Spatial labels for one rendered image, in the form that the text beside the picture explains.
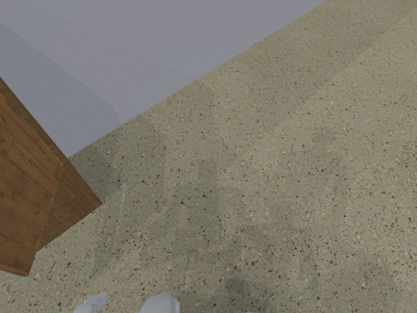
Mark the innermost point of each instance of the robot left hand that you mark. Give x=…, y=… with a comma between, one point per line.
x=92, y=304

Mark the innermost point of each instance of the robot left thigh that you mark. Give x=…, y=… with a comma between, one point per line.
x=162, y=303

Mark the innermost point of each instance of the cupboard door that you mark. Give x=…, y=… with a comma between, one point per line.
x=29, y=179

